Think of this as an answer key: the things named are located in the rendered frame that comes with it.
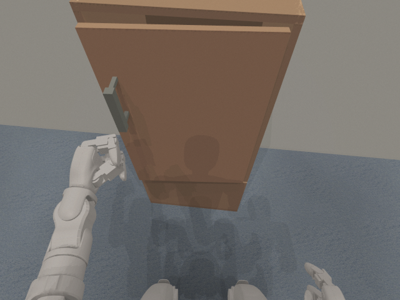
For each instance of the cupboard door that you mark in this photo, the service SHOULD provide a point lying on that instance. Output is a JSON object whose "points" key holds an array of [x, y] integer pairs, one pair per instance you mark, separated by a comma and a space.
{"points": [[196, 95]]}

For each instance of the handle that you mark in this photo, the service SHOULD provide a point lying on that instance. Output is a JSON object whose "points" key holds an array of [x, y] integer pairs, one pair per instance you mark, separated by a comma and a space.
{"points": [[112, 100]]}

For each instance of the robot left hand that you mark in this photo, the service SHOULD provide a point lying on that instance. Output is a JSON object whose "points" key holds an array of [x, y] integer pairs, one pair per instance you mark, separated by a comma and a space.
{"points": [[86, 162]]}

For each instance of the left robot forearm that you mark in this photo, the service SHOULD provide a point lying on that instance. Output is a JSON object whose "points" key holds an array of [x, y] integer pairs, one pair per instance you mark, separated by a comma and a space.
{"points": [[66, 259]]}

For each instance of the right robot shin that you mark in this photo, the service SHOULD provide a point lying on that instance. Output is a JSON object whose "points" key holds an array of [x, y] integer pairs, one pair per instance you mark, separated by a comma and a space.
{"points": [[242, 282]]}

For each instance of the robot right hand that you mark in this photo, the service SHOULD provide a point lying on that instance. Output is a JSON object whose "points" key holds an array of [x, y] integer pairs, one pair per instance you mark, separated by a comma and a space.
{"points": [[323, 280]]}

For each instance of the right robot thigh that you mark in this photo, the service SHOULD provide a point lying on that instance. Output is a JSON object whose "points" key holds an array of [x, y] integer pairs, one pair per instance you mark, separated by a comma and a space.
{"points": [[245, 292]]}

